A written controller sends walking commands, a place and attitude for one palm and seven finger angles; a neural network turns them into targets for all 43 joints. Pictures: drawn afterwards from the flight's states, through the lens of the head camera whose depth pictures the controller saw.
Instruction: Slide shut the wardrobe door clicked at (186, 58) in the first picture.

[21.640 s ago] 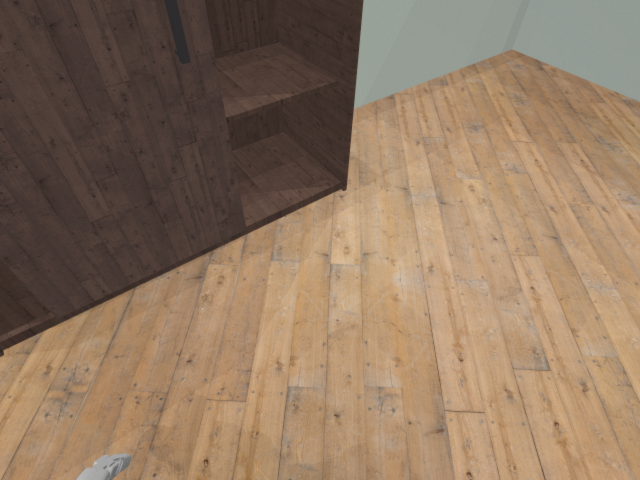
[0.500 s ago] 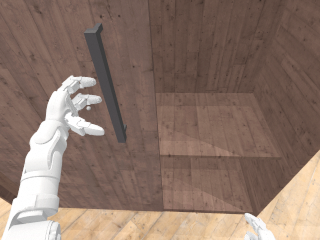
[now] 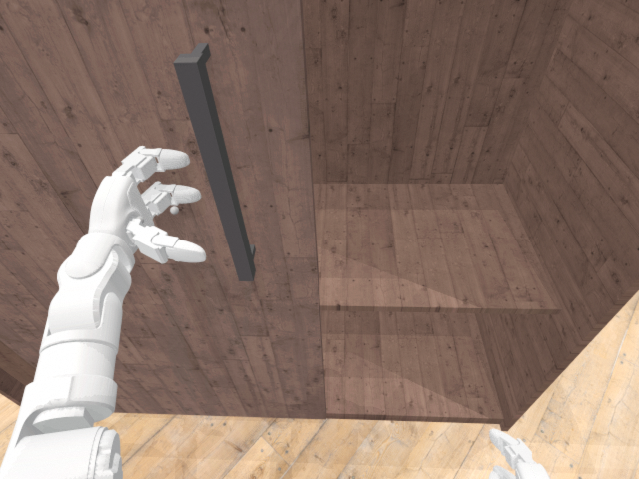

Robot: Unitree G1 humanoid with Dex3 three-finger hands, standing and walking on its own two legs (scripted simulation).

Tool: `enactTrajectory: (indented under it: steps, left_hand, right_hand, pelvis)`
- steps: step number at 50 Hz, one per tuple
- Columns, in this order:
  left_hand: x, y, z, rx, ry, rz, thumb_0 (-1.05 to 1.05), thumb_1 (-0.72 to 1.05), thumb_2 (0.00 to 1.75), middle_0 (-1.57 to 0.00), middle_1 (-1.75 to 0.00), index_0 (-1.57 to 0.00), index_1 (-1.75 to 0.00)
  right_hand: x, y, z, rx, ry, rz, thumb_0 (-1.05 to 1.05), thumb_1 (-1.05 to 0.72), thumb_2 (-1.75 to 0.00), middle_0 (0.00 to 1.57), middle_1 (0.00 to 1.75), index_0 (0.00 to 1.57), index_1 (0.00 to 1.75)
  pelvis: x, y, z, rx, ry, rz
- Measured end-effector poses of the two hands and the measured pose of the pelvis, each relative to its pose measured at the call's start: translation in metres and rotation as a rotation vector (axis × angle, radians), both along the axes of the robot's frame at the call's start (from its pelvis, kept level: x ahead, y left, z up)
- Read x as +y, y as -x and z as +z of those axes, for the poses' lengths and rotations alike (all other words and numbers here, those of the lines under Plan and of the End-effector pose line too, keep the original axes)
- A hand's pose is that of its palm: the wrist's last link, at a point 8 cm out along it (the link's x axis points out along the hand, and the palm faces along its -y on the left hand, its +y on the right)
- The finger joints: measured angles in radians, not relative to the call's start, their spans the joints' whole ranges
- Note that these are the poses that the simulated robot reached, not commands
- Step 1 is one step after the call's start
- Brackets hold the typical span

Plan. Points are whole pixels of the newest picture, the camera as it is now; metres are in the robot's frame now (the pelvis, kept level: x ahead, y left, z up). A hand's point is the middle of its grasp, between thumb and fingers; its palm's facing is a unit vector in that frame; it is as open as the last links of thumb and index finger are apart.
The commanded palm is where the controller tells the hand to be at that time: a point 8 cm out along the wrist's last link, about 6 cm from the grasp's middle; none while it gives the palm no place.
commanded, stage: move the hooked fingers beside the handle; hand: left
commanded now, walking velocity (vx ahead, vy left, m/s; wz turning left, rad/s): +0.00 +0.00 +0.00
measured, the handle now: (228, 183) +0.42 +0.13 +0.18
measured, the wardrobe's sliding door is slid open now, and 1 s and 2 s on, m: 0.52 0.52 0.52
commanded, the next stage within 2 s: none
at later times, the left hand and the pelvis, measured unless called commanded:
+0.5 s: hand (173, 208) +0.38 +0.19 +0.18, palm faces +0.02 -1.00 -0.04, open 13.5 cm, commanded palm +0.37 +0.25 +0.18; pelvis +0.00 -0.01 +0.00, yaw +1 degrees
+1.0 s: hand (173, 208) +0.38 +0.19 +0.18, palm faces +0.03 -1.00 -0.05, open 13.4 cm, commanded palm +0.38 +0.23 +0.18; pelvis -0.02 -0.01 +0.00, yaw +3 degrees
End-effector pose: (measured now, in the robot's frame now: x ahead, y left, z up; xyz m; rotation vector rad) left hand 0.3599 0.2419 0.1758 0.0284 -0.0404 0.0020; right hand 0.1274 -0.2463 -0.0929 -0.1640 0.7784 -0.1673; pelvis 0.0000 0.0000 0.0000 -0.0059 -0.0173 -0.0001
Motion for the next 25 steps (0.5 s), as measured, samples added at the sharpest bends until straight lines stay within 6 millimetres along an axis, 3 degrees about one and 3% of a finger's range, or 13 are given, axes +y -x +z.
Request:
enactTrajectory:
  steps: [25]
  left_hand:
    - [0.001,-0.001,0.001,0.008,-0.007,0.015,-0.01,-0.50,0.30,-0.43,-1.23,-0.38,-1.25]
  right_hand:
    - [-0.018,0.011,-0.007,0.026,0.008,-0.003,0.01,-0.91,-0.90,0.20,0.30,0.21,0.30]
  pelvis:
    - [-0.012,0.004,-0.002,0.003,-0.001,0.013]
